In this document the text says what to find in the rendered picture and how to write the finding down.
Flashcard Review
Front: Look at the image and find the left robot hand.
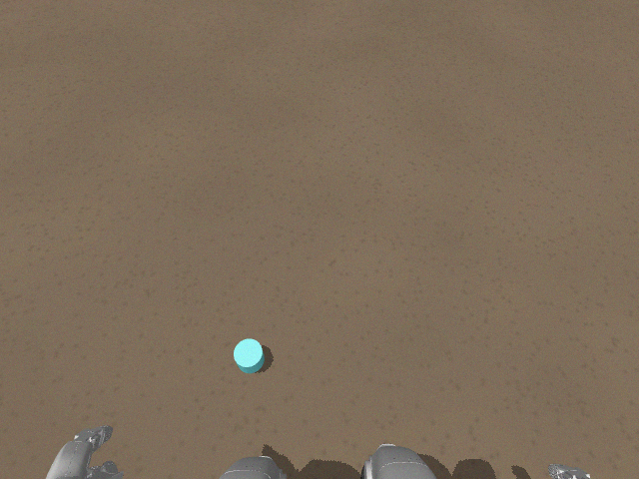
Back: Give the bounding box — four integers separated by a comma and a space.
46, 425, 124, 479

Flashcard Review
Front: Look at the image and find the tin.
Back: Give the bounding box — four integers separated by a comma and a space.
234, 338, 265, 373

